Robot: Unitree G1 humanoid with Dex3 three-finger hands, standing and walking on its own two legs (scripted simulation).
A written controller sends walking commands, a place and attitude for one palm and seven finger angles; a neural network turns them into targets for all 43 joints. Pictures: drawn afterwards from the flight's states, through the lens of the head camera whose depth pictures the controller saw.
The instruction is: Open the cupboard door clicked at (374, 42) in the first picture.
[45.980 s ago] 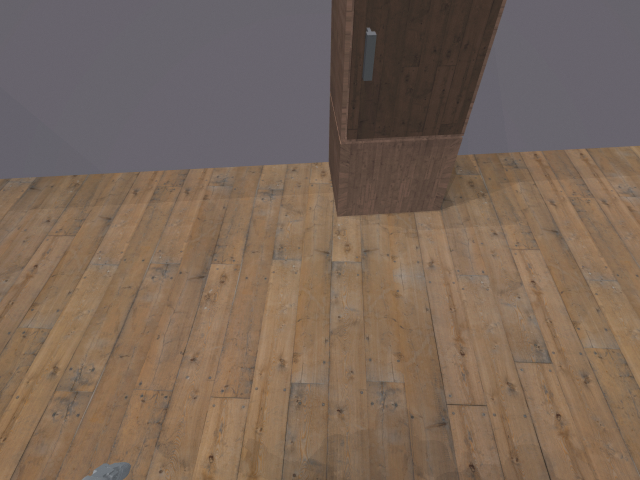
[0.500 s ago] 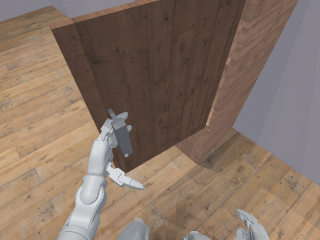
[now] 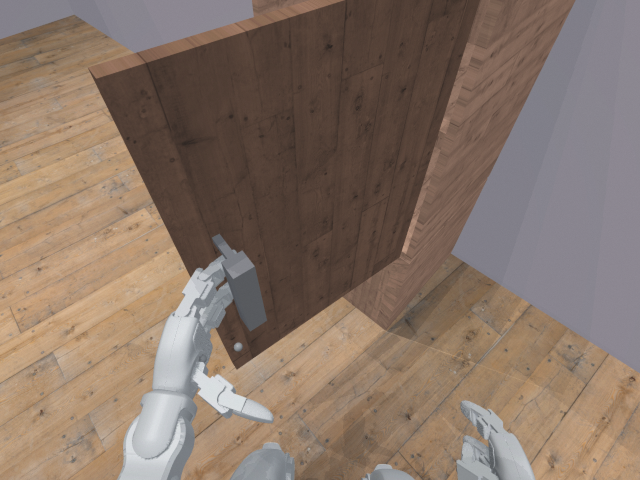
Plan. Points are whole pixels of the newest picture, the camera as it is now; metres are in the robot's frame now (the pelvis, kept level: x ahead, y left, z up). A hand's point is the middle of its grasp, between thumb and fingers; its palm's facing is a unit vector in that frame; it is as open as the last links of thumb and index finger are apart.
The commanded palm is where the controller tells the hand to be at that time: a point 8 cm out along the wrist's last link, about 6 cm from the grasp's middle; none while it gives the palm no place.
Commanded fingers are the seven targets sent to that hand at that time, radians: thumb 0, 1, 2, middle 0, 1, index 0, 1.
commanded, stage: slide the hand sideways off the handle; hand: left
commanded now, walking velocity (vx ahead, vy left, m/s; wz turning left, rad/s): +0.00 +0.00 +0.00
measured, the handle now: (237, 282) +0.35 +0.12 +0.05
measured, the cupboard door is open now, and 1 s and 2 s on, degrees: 79 79 79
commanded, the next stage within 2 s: draw the hand back to the body in 0.52 s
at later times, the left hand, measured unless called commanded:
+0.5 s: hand (169, 382) +0.22 +0.18 +0.04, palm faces +0.02 -1.00 -0.05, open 16.3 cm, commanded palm +0.20 +0.23 +0.05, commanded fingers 0.00 -0.50 0.30 -0.15 -0.30 -0.15 -0.30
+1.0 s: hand (124, 379) +0.21 +0.20 +0.10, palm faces +0.01 -1.00 -0.06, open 16.3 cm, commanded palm +0.18 +0.26 +0.11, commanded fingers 0.00 -0.50 0.30 -0.15 -0.30 -0.15 -0.30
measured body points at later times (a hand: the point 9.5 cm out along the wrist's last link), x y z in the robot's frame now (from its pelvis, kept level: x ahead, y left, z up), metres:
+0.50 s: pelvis +0.00 -0.02 -0.01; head +0.06 -0.02 +0.44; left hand +0.22 +0.23 +0.05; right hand +0.19 -0.26 -0.09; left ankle +0.04 +0.09 -0.66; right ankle -0.01 -0.11 -0.66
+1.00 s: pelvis +0.01 -0.01 +0.02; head +0.03 -0.01 +0.47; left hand +0.20 +0.25 +0.11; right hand +0.18 -0.23 -0.06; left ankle +0.04 +0.09 -0.66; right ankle -0.01 -0.11 -0.66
